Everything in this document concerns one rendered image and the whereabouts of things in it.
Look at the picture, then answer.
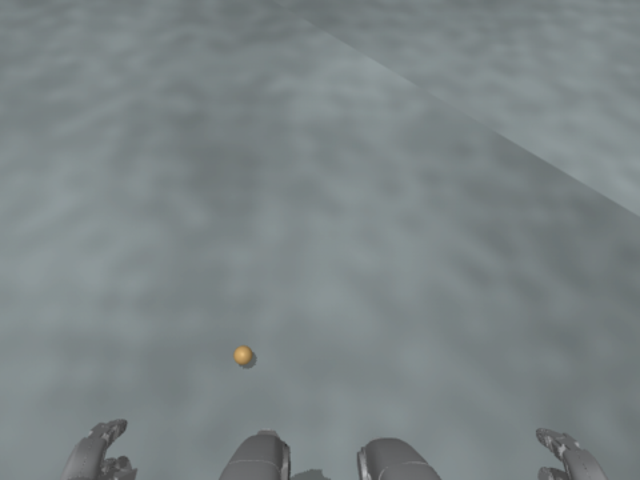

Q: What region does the ball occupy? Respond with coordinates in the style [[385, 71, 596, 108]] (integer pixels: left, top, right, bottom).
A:
[[234, 346, 252, 365]]

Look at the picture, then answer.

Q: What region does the right robot hand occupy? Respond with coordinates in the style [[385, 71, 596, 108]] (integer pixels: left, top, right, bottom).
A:
[[536, 428, 608, 480]]

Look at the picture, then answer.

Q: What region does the left robot hand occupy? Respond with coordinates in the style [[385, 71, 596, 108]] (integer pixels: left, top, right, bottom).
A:
[[60, 419, 137, 480]]

